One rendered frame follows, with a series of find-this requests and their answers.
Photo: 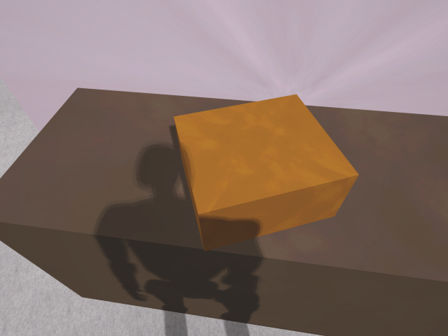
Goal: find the carton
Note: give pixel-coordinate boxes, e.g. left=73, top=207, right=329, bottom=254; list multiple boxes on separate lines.
left=174, top=94, right=359, bottom=251

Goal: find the pedestal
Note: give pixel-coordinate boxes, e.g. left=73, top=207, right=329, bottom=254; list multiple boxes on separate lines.
left=0, top=88, right=448, bottom=336

